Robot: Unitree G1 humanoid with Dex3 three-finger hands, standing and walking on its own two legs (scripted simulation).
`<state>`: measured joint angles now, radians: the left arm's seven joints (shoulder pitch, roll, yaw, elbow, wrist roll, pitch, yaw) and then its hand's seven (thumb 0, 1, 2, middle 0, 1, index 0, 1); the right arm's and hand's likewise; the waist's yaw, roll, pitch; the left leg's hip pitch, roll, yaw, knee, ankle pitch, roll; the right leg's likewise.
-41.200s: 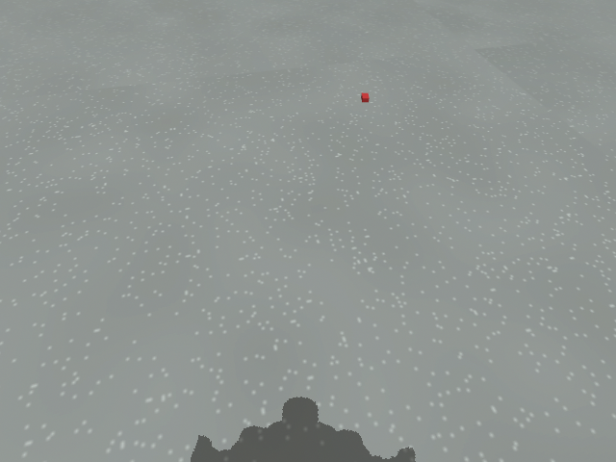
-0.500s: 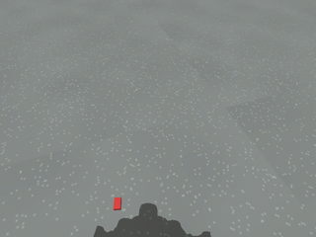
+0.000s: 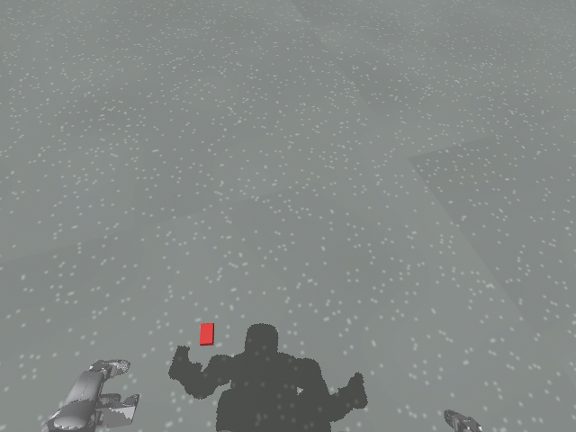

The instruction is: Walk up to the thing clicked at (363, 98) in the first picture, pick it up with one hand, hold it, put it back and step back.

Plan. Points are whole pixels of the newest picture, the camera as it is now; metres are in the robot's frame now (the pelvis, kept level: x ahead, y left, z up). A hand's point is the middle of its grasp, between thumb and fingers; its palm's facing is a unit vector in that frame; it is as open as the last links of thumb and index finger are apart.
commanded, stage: rise first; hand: left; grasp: from above
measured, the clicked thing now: (207, 334) +0.44 +0.26 -0.75
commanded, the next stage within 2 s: none
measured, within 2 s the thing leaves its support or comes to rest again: neither
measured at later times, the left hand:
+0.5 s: hand out of the picture +0.13 +0.27 -0.21, palm faces -0.16 -0.88 -0.46, open 13.9 cm
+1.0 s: hand (144, 395) +0.21 +0.30 -0.37, palm faces -0.42 -0.52 -0.74, open 13.8 cm
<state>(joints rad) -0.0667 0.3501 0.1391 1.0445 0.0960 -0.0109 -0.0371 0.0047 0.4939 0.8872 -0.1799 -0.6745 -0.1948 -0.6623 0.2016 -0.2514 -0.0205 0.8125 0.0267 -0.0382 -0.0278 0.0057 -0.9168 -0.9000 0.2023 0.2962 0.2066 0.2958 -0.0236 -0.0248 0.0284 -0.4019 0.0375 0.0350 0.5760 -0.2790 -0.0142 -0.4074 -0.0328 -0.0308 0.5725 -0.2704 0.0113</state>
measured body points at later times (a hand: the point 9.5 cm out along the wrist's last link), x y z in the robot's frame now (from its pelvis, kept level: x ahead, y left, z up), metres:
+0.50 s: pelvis +0.00 +0.01 -0.07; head +0.10 +0.03 +0.37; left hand +0.14 +0.31 -0.18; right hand +0.16 -0.24 -0.16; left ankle +0.00 +0.13 -0.73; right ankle +0.01 -0.13 -0.73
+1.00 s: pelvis -0.05 +0.00 -0.23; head +0.13 +0.02 +0.18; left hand +0.23 +0.32 -0.33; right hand +0.15 -0.26 -0.34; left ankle +0.00 +0.13 -0.73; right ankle +0.01 -0.13 -0.73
